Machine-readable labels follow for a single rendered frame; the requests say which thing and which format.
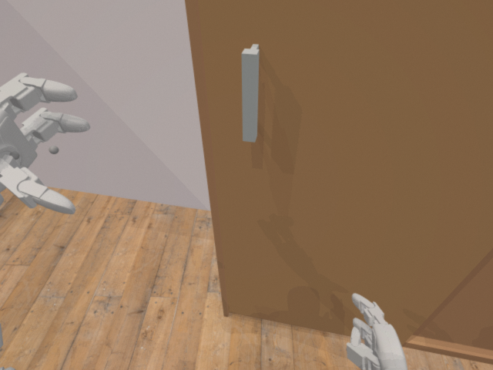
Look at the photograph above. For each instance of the right robot hand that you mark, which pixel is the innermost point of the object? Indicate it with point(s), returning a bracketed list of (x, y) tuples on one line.
[(382, 348)]

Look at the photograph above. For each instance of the handle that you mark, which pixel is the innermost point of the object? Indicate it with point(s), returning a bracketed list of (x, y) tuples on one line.
[(250, 82)]

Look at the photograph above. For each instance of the left robot hand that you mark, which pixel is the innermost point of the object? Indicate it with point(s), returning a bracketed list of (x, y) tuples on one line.
[(20, 94)]

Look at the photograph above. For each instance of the wardrobe door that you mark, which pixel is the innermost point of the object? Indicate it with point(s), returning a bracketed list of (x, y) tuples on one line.
[(372, 170), (466, 316)]

